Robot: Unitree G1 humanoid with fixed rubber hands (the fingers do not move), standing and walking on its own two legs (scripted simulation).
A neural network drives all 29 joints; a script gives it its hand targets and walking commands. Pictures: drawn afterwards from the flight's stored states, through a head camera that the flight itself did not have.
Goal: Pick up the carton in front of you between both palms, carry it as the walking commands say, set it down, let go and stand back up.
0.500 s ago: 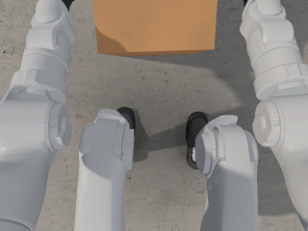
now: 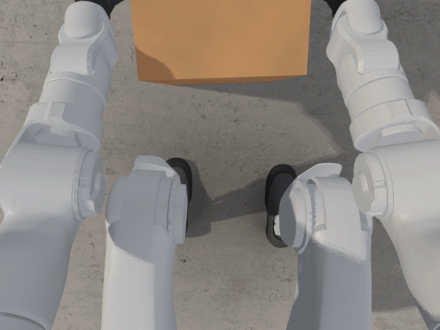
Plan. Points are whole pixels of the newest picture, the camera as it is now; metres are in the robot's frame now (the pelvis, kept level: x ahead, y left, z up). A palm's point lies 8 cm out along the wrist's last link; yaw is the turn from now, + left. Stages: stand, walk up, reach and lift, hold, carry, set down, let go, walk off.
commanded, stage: reach and lift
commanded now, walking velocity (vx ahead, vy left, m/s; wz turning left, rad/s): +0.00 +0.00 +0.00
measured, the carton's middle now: (219, 15) +0.53 +0.04 -0.25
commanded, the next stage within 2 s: none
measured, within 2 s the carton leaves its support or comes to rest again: leaves its support in 0.36 s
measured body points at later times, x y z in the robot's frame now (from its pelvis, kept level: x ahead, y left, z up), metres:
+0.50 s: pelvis +0.00 +0.00 -0.01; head +0.35 +0.02 +0.29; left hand +0.53 +0.19 -0.15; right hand +0.55 -0.11 -0.14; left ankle +0.12 +0.13 -0.34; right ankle +0.12 -0.13 -0.34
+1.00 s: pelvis +0.00 -0.01 +0.12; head +0.25 +0.01 +0.49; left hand +0.49 +0.19 +0.05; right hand +0.51 -0.12 +0.05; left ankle +0.12 +0.13 -0.34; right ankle +0.12 -0.13 -0.34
